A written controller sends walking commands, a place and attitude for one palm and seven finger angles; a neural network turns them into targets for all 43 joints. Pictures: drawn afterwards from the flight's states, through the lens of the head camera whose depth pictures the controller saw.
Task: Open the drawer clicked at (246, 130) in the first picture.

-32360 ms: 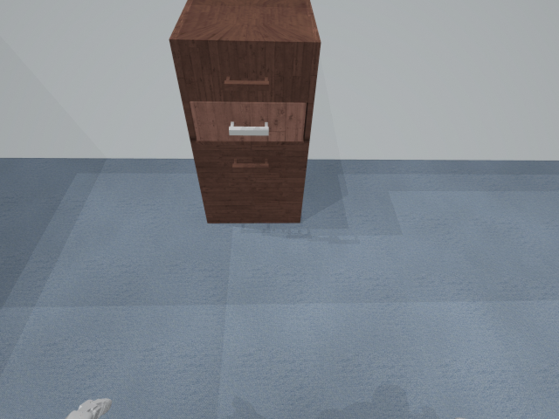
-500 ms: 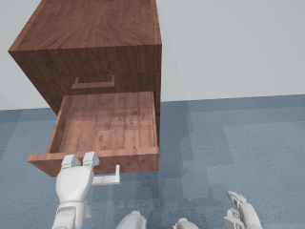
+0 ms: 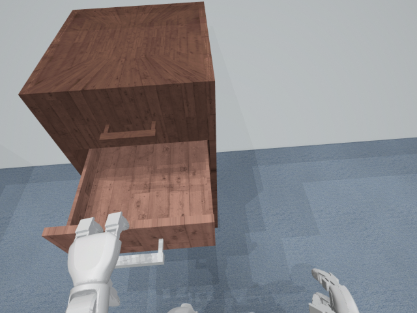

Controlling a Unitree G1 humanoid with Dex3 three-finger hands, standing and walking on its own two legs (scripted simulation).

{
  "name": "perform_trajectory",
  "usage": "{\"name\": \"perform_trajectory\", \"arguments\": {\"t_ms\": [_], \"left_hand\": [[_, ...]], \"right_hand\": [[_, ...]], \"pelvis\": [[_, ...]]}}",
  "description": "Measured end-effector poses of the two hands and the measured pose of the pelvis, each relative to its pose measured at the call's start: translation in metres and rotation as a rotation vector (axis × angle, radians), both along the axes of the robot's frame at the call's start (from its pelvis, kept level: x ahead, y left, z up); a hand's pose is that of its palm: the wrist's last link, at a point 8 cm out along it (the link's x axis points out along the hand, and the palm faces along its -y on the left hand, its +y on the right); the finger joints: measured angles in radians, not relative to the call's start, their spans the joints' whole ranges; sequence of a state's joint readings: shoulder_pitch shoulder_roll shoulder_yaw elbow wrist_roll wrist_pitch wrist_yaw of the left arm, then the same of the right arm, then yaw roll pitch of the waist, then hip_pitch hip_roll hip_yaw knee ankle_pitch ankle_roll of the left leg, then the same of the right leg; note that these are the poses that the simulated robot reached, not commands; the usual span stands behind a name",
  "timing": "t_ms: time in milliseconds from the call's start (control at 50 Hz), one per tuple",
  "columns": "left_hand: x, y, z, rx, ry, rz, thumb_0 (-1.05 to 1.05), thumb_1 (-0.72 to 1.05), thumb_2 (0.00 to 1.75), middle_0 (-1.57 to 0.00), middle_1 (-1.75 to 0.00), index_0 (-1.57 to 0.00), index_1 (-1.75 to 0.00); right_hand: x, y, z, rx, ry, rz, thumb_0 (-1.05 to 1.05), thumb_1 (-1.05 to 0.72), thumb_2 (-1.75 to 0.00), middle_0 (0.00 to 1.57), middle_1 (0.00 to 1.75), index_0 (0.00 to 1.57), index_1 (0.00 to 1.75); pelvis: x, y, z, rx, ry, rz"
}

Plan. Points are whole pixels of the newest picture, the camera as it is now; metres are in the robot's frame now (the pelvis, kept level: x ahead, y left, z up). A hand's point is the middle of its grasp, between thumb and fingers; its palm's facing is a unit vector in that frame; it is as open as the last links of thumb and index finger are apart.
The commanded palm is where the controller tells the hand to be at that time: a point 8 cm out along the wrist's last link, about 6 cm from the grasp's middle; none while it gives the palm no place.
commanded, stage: lift the hand off the handle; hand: left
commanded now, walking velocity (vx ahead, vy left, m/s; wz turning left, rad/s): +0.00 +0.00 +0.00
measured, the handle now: (136, 252) +0.28 +0.21 -0.15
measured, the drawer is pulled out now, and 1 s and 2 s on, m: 0.25 0.25 0.25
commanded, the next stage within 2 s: draw the hand back to the body in 0.66 s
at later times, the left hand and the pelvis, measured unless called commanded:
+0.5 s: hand (109, 255) +0.23 +0.21 -0.01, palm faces -0.01 -0.12 -0.99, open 13.8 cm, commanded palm +0.21 +0.21 +0.05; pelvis +0.01 -0.01 +0.02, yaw +0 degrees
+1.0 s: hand (93, 251) +0.22 +0.22 +0.04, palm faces +0.08 -0.06 -1.00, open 13.8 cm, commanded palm +0.19 +0.22 +0.09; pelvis +0.01 -0.01 +0.02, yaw +0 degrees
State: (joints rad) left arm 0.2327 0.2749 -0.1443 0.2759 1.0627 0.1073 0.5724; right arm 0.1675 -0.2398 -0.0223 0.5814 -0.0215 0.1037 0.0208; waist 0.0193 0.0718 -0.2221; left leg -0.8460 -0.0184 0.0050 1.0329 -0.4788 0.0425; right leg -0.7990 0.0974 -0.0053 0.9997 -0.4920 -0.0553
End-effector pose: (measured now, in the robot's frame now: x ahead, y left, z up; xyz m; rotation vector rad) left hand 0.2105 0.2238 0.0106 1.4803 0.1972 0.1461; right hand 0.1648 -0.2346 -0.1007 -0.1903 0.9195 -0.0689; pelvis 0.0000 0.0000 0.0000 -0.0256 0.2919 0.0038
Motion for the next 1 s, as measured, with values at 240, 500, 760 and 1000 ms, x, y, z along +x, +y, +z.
{"name": "perform_trajectory", "arguments": {"t_ms": [240,500,760,1000], "left_hand": [[-0.009,-0.006,0.015,0.004,-0.024,-0.026,0.0,-0.49,0.3,-0.32,-1.2,-0.32,-1.2],[-0.002,-0.013,0.038,-0.03,-0.014,-0.013,0.0,-0.49,0.3,-0.32,-1.2,-0.32,-1.2],[-0.014,0.001,0.042,0.003,-0.002,0.021,0.0,-0.49,0.3,-0.32,-1.2,-0.32,-1.2],[-0.012,-0.005,0.078,0.022,-0.101,-0.021,0.0,-0.49,0.3,-0.32,-1.2,-0.32,-1.2]], "right_hand": [[0.014,-0.001,0.014,0.0,-0.048,0.026,0.01,-0.9,-0.9,0.2,0.3,0.21,0.3],[0.015,0.0,0.024,0.037,-0.066,0.012,0.01,-0.9,-0.9,0.2,0.3,0.2,0.3],[0.017,-0.01,0.026,0.02,-0.069,0.02,0.01,-0.9,-0.9,0.2,0.3,0.2,0.3],[0.021,-0.005,0.032,0.053,-0.094,0.011,0.01,-0.9,-0.9,0.2,0.3,0.2,0.3]], "pelvis": [[0.001,-0.004,0.006,0.006,-0.03,0.005],[0.005,-0.007,0.017,0.015,-0.064,0.0],[0.004,-0.011,0.019,0.016,-0.075,0.005],[0.008,-0.011,0.025,0.023,-0.1,-0.005]]}}
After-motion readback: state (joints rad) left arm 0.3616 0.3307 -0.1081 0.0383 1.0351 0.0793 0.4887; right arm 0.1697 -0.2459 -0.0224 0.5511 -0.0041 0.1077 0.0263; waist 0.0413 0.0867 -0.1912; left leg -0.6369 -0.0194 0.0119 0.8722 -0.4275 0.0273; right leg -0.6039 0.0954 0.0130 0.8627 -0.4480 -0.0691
